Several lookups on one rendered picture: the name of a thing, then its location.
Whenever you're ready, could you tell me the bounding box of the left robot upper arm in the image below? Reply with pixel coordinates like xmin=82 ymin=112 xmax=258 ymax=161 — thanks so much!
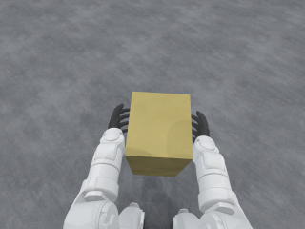
xmin=64 ymin=200 xmax=120 ymax=229

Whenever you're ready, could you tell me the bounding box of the right robot upper arm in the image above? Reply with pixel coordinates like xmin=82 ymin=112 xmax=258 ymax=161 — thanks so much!
xmin=197 ymin=210 xmax=253 ymax=229

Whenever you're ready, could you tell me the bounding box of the left robot thigh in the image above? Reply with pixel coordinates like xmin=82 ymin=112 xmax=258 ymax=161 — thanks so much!
xmin=118 ymin=206 xmax=145 ymax=229

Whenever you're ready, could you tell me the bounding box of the left robot hand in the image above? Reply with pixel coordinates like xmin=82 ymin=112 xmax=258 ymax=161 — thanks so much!
xmin=108 ymin=103 xmax=131 ymax=134

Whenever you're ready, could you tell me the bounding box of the robot left forearm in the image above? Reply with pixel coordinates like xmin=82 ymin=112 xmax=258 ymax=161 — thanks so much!
xmin=63 ymin=128 xmax=126 ymax=229

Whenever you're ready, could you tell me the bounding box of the right robot shin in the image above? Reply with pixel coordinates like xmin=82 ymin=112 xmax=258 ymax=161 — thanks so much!
xmin=178 ymin=209 xmax=189 ymax=214

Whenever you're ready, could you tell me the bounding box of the right robot hand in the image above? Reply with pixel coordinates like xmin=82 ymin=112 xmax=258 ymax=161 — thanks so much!
xmin=191 ymin=111 xmax=210 ymax=143

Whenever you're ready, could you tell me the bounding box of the robot right forearm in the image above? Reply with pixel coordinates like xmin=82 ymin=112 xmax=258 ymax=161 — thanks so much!
xmin=193 ymin=135 xmax=251 ymax=225

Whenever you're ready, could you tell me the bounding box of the carton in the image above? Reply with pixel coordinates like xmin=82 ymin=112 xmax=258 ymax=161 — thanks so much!
xmin=125 ymin=92 xmax=193 ymax=177

